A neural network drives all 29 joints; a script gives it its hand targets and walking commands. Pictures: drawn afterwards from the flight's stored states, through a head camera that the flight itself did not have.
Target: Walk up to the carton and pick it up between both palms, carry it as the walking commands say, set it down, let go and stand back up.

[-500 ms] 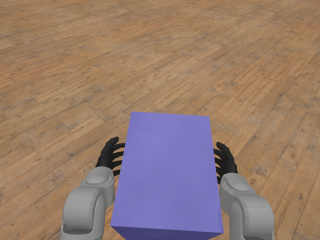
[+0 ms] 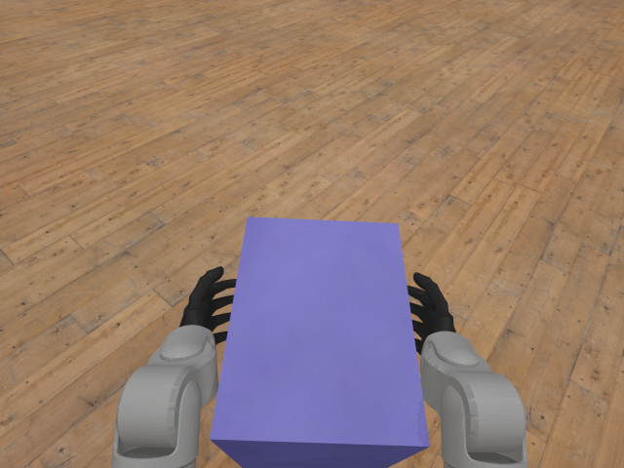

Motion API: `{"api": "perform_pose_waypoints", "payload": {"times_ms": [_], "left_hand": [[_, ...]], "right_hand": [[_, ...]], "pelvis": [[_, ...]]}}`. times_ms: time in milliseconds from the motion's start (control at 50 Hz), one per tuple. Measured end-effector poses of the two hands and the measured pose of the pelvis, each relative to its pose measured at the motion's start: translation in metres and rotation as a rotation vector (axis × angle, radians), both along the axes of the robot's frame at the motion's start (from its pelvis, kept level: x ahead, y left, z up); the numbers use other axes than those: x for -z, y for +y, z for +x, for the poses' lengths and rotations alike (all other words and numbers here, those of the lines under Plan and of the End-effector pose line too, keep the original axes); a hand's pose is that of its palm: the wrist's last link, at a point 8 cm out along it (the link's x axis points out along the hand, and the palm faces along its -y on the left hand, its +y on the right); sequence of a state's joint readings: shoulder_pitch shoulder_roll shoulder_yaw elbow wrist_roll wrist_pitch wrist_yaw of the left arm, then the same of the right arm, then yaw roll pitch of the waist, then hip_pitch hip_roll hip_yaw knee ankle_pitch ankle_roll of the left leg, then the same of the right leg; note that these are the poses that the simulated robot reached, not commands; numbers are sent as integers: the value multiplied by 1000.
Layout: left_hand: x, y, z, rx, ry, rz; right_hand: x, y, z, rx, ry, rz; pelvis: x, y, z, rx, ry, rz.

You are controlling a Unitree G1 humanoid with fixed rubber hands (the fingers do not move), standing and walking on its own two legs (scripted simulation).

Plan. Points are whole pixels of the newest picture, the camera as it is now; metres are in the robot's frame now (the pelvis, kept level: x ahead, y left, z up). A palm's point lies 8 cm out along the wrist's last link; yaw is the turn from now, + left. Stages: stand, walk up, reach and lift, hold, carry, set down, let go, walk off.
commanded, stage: carry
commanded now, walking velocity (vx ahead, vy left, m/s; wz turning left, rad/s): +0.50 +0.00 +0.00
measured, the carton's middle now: (315, 359) +0.26 +0.00 +0.02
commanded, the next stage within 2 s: none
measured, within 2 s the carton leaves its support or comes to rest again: neither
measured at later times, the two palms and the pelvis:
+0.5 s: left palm (254, 161) +0.58 +0.11 +0.09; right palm (405, 167) +0.59 -0.15 +0.09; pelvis +0.33 -0.02 +0.00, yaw +2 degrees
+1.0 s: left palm (251, 97) +0.76 +0.14 +0.11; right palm (382, 102) +0.76 -0.12 +0.12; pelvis +0.51 +0.01 +0.02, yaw +0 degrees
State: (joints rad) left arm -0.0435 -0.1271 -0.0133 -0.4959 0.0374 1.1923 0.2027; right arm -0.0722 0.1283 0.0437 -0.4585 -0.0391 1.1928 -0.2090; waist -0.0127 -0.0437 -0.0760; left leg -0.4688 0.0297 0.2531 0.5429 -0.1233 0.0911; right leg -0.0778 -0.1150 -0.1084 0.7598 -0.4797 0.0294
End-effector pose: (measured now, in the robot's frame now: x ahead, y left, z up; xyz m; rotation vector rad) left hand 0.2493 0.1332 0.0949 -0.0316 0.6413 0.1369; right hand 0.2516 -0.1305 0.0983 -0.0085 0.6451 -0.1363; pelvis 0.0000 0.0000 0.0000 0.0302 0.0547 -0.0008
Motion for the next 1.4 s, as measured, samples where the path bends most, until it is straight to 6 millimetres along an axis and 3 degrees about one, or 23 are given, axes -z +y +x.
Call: {"api": "perform_pose_waypoints", "payload": {"times_ms": [80, 240, 340, 460, 560, 700, 860, 1000, 1180, 1400], "left_hand": [[3, 5, 48, 32, 81, -1], [-18, 7, 143, 37, 35, -11], [-24, 3, 210, 11, -4, 0], [-6, -15, 301, -16, -10, 26], [7, -21, 355, -32, 87, 44], [-9, -14, 416, -45, 43, 42], [-18, 1, 477, -12, 1, 9], [-19, 8, 511, 7, 8, 9], [-13, 12, 525, 13, 24, 16], [-5, 12, 515, 11, 29, 19]], "right_hand": [[3, 5, 40, 32, 81, 2], [-23, 8, 135, 40, 36, -5], [-25, 3, 207, 13, -2, 4], [1, -15, 306, -16, -11, 28], [14, -20, 367, -29, 86, 51], [0, -13, 429, -34, 42, 60], [-16, 1, 481, -10, -1, 12], [-19, 8, 511, 4, 6, 5], [-11, 12, 523, 11, 22, 13], [-2, 12, 514, 9, 26, 15]], "pelvis": [[-15, 11, 42, 17, 14, -22], [-33, 14, 137, 7, 19, -58], [-27, 4, 211, -2, 12, -53], [1, -19, 308, -26, -6, -52], [-10, -28, 353, -47, 15, -46], [-24, -23, 407, -41, 27, -29], [-18, -3, 474, -14, 11, -25], [-17, 8, 507, -2, 23, -24], [-16, 15, 519, 2, 29, -28], [-13, 14, 508, 0, 20, -26]]}}
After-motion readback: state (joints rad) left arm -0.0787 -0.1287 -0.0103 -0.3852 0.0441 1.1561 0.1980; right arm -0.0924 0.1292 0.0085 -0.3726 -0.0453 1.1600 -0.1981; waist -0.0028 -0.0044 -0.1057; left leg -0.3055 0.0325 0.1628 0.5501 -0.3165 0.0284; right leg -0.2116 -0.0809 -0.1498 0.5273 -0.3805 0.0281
